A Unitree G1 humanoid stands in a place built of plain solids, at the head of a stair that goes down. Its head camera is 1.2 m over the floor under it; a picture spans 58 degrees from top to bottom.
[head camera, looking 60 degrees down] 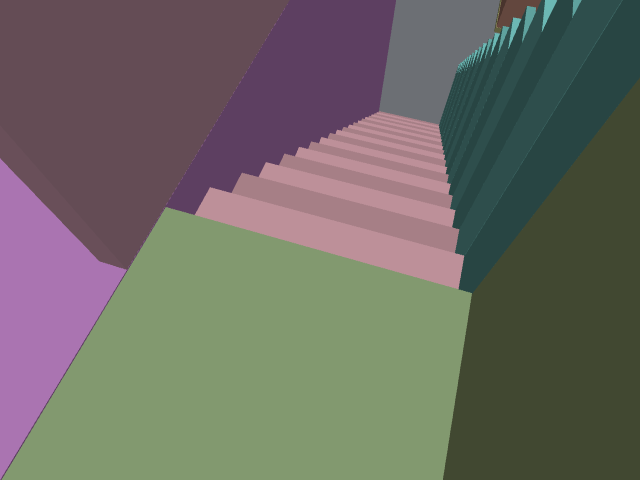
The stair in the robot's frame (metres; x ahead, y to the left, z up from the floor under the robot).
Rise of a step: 0.20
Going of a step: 0.25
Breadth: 1.02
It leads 18 degrees to the right of straight ahead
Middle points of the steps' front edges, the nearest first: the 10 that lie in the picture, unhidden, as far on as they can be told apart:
0.67 0.03 0.00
0.90 -0.04 -0.20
1.14 -0.12 -0.40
1.37 -0.20 -0.61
1.61 -0.27 -0.81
1.85 -0.35 -1.01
2.08 -0.42 -1.21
2.32 -0.50 -1.41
2.55 -0.57 -1.62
2.79 -0.65 -1.82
